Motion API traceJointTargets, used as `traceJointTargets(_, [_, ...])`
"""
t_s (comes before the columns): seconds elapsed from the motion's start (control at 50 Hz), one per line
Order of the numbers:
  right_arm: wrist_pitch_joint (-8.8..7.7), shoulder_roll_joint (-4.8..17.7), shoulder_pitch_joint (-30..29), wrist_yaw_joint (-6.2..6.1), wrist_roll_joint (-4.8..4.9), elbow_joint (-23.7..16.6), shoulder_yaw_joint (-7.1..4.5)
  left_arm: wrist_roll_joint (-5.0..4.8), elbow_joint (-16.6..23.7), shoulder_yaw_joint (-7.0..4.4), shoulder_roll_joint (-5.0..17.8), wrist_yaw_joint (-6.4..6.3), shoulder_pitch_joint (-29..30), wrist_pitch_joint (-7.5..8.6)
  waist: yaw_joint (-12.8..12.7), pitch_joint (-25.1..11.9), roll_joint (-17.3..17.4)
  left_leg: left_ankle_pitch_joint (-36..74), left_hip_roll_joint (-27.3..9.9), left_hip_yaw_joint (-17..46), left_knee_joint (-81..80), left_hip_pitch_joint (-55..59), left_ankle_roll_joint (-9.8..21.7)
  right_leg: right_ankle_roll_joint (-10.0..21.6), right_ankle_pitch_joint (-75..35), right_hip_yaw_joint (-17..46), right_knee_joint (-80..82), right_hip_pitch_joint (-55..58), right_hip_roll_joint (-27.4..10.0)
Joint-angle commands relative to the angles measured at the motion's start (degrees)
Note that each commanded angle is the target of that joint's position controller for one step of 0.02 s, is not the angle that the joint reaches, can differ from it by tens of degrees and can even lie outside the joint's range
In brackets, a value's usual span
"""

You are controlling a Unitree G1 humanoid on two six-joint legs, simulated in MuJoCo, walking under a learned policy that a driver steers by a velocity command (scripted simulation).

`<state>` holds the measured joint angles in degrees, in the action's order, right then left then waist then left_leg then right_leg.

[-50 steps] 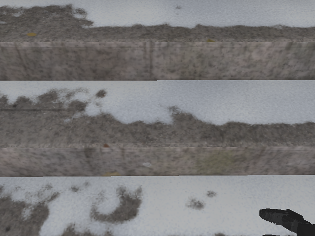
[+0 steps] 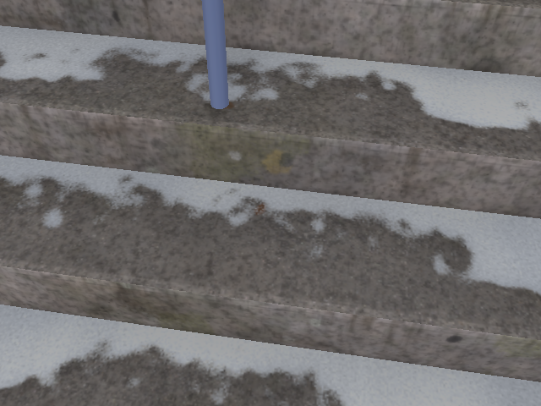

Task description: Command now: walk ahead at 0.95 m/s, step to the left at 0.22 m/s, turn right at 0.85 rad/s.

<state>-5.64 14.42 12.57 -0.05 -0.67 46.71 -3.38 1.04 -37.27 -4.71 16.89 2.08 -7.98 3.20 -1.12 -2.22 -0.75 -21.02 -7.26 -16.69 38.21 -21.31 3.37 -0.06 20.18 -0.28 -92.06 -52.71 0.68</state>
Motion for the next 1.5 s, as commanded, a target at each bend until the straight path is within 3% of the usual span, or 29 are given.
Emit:
traceJointTargets(0.02, [-2.18, 2.46, -4.90, 2.07, 0.58, -3.49, -0.51, 0.66, -1.70, -0.55, -1.47, -2.16, -6.97, -4.71, -3.93, 0.21, 6.68, -20.28, -11.97, 16.50, -25.06, 5.95, 4.42, 3.48, -5.33, -0.40, -17.34, -12.38, -0.59])
traceJointTargets(0.04, [-2.94, 0.22, -11.28, -0.75, -6.36, -6.25, 0.49, -3.35, 0.59, 3.38, -1.65, 2.53, -6.03, -0.90, -2.94, 2.89, -5.47, 64.07, -13.61, 12.17, -15.96, 7.48, 7.70, 4.30, -1.67, 4.86, -25.48, -12.68, 4.65])
traceJointTargets(0.08, [-2.21, 6.29, -8.99, -5.28, -6.60, -2.45, 0.11, -4.36, 3.13, 6.09, -4.75, 3.74, -5.36, 2.55, -3.78, -1.46, -0.43, 71.24, -17.04, 9.64, -22.92, 20.69, 9.28, 0.80, 14.78, 5.11, -26.73, -20.15, 5.23])
traceJointTargets(0.12, [1.26, 4.00, 5.55, -1.21, -8.89, 5.74, 2.42, -2.07, 0.66, 7.17, -4.98, 6.16, -5.77, 0.78, -1.39, -5.68, 5.67, 16.53, -13.18, 4.75, -20.78, 28.72, 10.89, 9.74, -2.36, 9.22, -42.21, -33.60, 2.30])
traceJointTargets(0.14, [0.27, 7.87, 7.62, 0.97, -0.44, 1.56, -0.48, -1.49, 2.94, 2.04, -2.00, -0.56, 1.87, -4.00, -1.98, -1.47, 0.72, 0.85, -12.42, 4.03, -21.82, 35.52, 0.95, 7.56, 4.92, -1.37, -35.89, -34.82, 3.12])
traceJointTargets(0.26, [-2.62, 5.26, 15.63, -0.39, -1.96, 8.02, 1.28, 0.81, 13.67, 3.54, -1.89, -3.30, 21.29, -7.59, -0.05, 15.40, 6.39, 4.15, -10.61, -4.96, -36.24, 22.99, -1.09, 9.83, 2.53, -10.39, -14.87, -33.06, -3.55])
traceJointTargets(0.38, [4.55, 15.92, -1.32, -2.36, 3.99, -7.60, -0.88, -1.22, 1.68, 0.62, 4.08, -3.24, -17.41, -5.14, -15.53, -14.62, 15.31, 133.88, -13.23, -3.50, 6.70, 22.65, 1.77, 15.10, 11.06, -12.62, 15.14, 29.90, 9.89])
traceJointTargets(0.44, [1.46, 5.05, -7.14, 3.01, -0.96, -16.61, 0.30, -3.38, 4.74, -3.71, 11.59, -2.40, -6.41, -4.13, -7.87, -11.23, -10.47, 7.77, 14.42, 13.54, 73.19, -24.18, -6.18, 29.89, 17.62, 52.32, 72.45, 46.68, -1.58])
traceJointTargets(0.48, [-1.74, -0.24, -10.50, 2.70, -2.94, -21.60, 2.25, -1.87, 1.60, -2.67, 9.45, -4.09, -8.51, -3.10, -5.69, -7.50, 7.53, 12.44, 11.01, 22.84, 84.02, -30.23, -3.16, 26.04, 24.13, 61.64, 77.31, 39.37, -4.97])
traceJointTargets(0.54, [-1.29, -8.96, -15.90, -0.58, -4.81, -28.95, 6.84, 3.21, -5.70, -1.20, 6.57, -4.32, -17.52, 1.37, -1.23, 1.61, 13.04, 2.37, 9.71, 24.76, 96.64, -43.48, -0.88, 24.13, -0.59, 51.79, 72.14, 30.58, -3.70])
traceJointTargets(0.68, [2.83, -11.89, -31.73, -3.58, -3.93, -35.64, 9.36, 0.51, -10.26, 0.19, 4.56, -2.97, -22.77, 4.59, -0.50, 6.00, 6.28, -19.52, 4.20, 19.96, 73.65, -51.68, 0.80, 15.87, -17.80, 27.26, 78.62, 31.24, -0.13])
traceJointTargets(0.78, [3.43, -2.81, -1.59, -4.22, 0.26, -24.54, 3.32, -2.30, -3.38, -4.24, 12.70, -2.79, -5.28, 4.15, 13.40, -19.52, -10.60, -11.33, 9.05, 15.86, 35.75, 10.58, 0.85, 11.82, -107.97, 19.30, 58.26, 29.72, -2.61])
traceJointTargets(0.82, [1.49, 4.53, 10.71, -3.29, -0.85, -16.39, -0.52, -0.30, -0.06, -3.96, 7.06, -0.19, 4.56, 7.30, 19.86, -23.79, 6.63, -16.43, 5.46, 22.16, 13.31, 21.36, 1.01, 9.07, -64.72, 15.26, 21.89, 28.79, 4.93])
traceJointTargets(0.84, [1.74, 5.55, 6.21, -3.35, -1.86, -12.87, -0.66, 0.13, 4.50, -0.75, -5.34, 0.33, 7.52, 6.75, 11.87, -15.93, 21.38, -15.23, -7.25, 50.94, -4.43, 14.61, 6.14, 6.70, -20.68, 12.18, 4.90, 13.34, 11.13])
traceJointTargets(0.86, [2.30, 1.88, -6.14, -3.41, -1.10, -16.71, -0.27, 1.97, 6.70, -0.04, -6.66, 0.19, -0.18, 5.40, 2.44, -11.01, 13.14, -30.13, -13.70, 67.05, -12.08, 4.77, 8.09, 7.49, -18.91, 13.02, -6.68, 8.35, 6.48])
traceJointTargets(0.94, [-1.21, -3.70, -3.06, -0.52, -2.03, -6.50, 1.34, 2.83, 9.22, 3.00, -7.51, -0.99, 2.31, 0.40, -1.32, 3.54, -3.09, -22.80, -13.18, 48.98, -10.40, -7.56, 5.90, 7.55, -17.59, 12.03, -23.27, -4.24, 3.79])
traceJointTargets(1.02, [-3.21, -1.31, 6.08, -0.17, -1.28, 1.40, 0.30, 1.58, 13.67, 3.98, -4.96, -1.30, 9.68, 0.53, 0.01, 11.20, 4.30, 24.39, -5.25, 27.13, -18.29, 4.28, 3.46, 4.96, 3.51, 11.82, 0.17, -12.30, 3.88])
traceJointTargets(1.04, [-1.84, -1.59, -12.18, 2.16, 1.78, -2.92, 1.91, 0.84, 15.07, 3.73, 2.60, 0.83, 14.38, 0.94, -3.79, -4.47, 6.14, 25.48, -0.50, 25.44, -13.23, 4.91, 6.96, 4.23, 8.77, 7.85, 19.56, -8.98, -1.70])
traceJointTargets(1.06, [-3.20, 3.75, -23.61, 2.00, 2.90, -8.53, 1.32, 1.78, 13.57, 3.21, 0.96, 1.99, 9.34, 1.20, -10.01, -7.82, 3.17, 27.05, 5.47, 17.41, -17.13, -13.38, 1.35, 1.46, 2.88, -1.73, 33.81, 21.97, -3.01])
traceJointTargets(1.08, [-2.46, 6.93, -0.11, -1.57, -0.19, -3.57, -0.81, -0.82, 12.24, 3.98, -1.51, 1.32, 12.40, 0.24, 0.98, 2.08, -3.64, 48.13, -1.48, 20.64, -25.34, -12.61, 4.04, 1.14, -11.51, -9.79, 39.79, 33.48, 3.13])
traceJointTargets(1.1, [-2.47, 17.48, -4.90, 3.28, -1.50, -0.41, -2.66, 1.84, 13.80, 5.65, -6.44, 2.91, 10.09, -1.18, -7.04, -8.34, 18.37, 57.96, 0.09, 20.53, -19.34, -15.05, 5.30, -1.14, -15.60, -2.90, 39.32, 41.62, 3.52])
traceJointTargets(1.12, [-3.00, 19.06, -17.27, 4.83, -1.28, -5.11, -3.87, -0.42, 9.67, 3.94, -0.71, 3.01, -0.78, -1.89, -13.17, -7.34, 8.00, 67.97, 3.16, 15.82, -8.58, -12.25, 2.98, 1.32, -34.64, 0.19, 58.10, 50.04, 3.00])
traceJointTargets(1.16, [-3.40, 10.90, -3.19, 8.94, -6.67, -2.04, -2.86, 1.15, -1.88, -0.27, 9.71, 0.86, -23.59, -4.71, -12.58, -17.46, -1.93, 47.84, 2.24, 16.47, 23.70, -19.27, -0.87, 10.95, -65.35, 5.08, 62.90, 75.73, -4.09])
traceJointTargets(1.18, [-2.57, -2.74, 10.10, 9.80, -3.85, -0.81, 0.84, 4.63, -2.30, -0.52, 12.39, -0.56, -32.97, -4.82, -10.11, -33.57, -20.49, -13.94, 13.14, 14.54, 64.26, -22.80, -3.53, 31.52, -117.94, 21.60, 58.94, 87.02, -22.78])
traceJointTargets(1.2, [-1.77, -2.17, 19.12, 8.67, -3.23, -0.64, 1.01, 6.41, -5.36, -1.17, 13.57, 1.33, -29.57, -3.24, -2.43, -29.73, -11.05, -8.86, 12.88, 24.68, 87.72, -29.37, -2.15, 32.61, -117.29, 28.70, 57.37, 79.26, -29.56])
traceJointTargets(1.22, [-1.41, -1.51, 10.25, 6.88, -0.78, -3.35, 0.35, 5.87, -6.34, -0.34, 9.53, 1.55, -20.70, -2.28, -1.96, -13.28, -7.67, -10.39, 15.02, 22.71, 103.77, -45.38, -1.33, 26.64, -100.74, 20.98, 59.36, 68.09, -27.81])
traceJointTargets(1.28, [1.79, -8.21, 6.61, 4.87, -1.10, -6.18, 3.61, 4.41, -9.49, 6.63, -9.15, 1.20, -0.41, -1.37, 9.27, -9.78, -1.84, -6.26, 8.45, 23.86, 91.05, -46.82, 4.14, 14.41, -59.24, 3.45, 70.28, 44.73, -18.28])
traceJointTargets(1.38, [3.92, -3.65, -3.50, 5.44, 0.91, -11.90, 5.70, 7.50, -8.70, 1.23, 6.34, -1.40, -4.90, -0.19, 7.42, -9.97, -3.46, -3.22, 4.94, 16.63, 81.62, -50.78, -5.17, 18.25, -45.29, -4.41, 79.71, 41.10, -22.08])
traceJointTargets(1.5, [6.19, -5.23, -5.60, 7.68, -0.15, -11.62, 7.36, 5.47, -9.15, -1.50, 10.90, -1.58, -8.05, 1.92, 7.22, -5.47, -3.29, -5.14, 1.36, 13.54, 63.54, -41.69, -1.20, 14.46, -55.48, -16.34, 80.55, 46.78, -20.31])
